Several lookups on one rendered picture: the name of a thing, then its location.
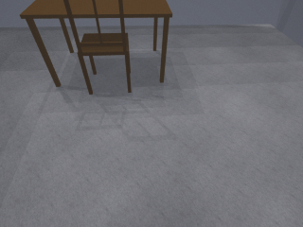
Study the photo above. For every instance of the table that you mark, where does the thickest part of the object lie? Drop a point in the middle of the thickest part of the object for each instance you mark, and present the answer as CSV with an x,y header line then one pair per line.
x,y
82,9

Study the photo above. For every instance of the chair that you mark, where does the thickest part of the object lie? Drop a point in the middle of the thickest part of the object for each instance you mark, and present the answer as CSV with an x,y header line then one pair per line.
x,y
101,44

